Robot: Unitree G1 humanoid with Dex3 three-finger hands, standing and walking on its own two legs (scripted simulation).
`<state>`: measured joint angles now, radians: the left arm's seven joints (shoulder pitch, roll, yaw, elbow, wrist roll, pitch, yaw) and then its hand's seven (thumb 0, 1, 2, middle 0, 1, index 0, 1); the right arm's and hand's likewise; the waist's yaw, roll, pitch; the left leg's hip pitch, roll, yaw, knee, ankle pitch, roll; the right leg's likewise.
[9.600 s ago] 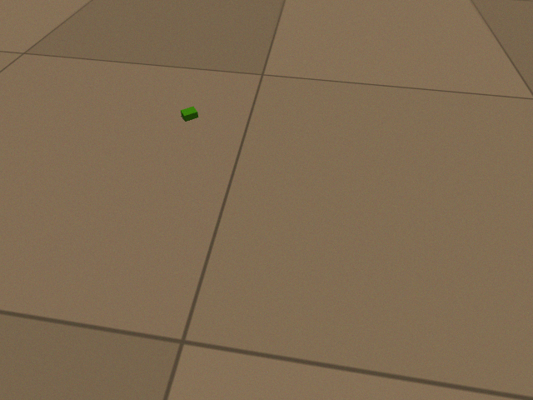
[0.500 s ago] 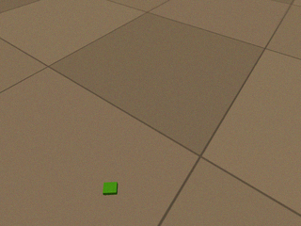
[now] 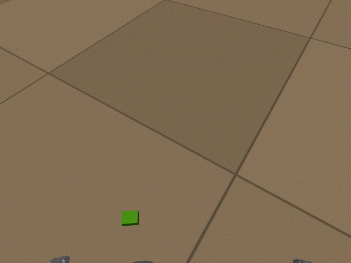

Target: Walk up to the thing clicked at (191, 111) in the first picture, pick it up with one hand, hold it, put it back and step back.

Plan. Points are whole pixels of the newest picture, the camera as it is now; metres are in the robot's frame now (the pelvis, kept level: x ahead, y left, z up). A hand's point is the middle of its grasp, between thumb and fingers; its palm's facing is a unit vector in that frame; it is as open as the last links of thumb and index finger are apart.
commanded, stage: walk up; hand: left
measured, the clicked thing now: (130, 218) +0.41 +0.28 -0.75
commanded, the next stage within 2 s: none
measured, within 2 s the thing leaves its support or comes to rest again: neither
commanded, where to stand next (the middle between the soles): +0.03 +0.02 m, yaw +3 degrees
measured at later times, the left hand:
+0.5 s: hand out of the picture +0.09 +0.28 -0.15, palm faces +0.01 -0.94 -0.35, open 7.4 cm
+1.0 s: hand out of the picture +0.05 +0.28 -0.15, palm faces +0.03 -0.94 -0.33, open 7.4 cm
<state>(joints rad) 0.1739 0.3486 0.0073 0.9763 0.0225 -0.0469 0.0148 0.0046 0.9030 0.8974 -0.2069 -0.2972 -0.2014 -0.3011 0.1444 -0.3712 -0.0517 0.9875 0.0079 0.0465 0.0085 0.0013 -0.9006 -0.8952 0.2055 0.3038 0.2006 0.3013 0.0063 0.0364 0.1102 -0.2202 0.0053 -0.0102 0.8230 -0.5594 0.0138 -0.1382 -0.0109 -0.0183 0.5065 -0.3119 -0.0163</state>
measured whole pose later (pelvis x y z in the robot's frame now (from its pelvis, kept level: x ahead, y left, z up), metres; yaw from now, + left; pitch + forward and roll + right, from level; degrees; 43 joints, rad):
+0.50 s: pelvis +0.01 +0.02 +0.01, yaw +1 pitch -3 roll +0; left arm 0.07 0.36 0.01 1.11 0.00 0.01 -0.01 0.01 0.90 0.90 -0.21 -0.30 -0.20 -0.30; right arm 0.05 -0.34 -0.01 1.08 0.01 -0.01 0.00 0.00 -0.90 -0.90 0.21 0.30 0.20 0.30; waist 0.00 0.00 0.08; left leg -0.15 0.02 -0.01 0.39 -0.19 -0.01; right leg -0.06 -0.04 0.00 0.35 -0.24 0.04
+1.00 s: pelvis +0.00 +0.02 +0.01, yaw +2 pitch -2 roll +0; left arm 0.11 0.35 0.03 1.15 0.01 0.01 -0.01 0.01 0.90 0.90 -0.21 -0.30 -0.20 -0.30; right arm 0.10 -0.35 -0.02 1.14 0.00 0.00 0.01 0.00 -0.90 -0.90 0.21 0.30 0.20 0.30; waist 0.00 0.01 0.07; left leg -0.16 0.02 -0.03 0.34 -0.15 -0.02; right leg -0.06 -0.03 -0.02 0.30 -0.20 0.03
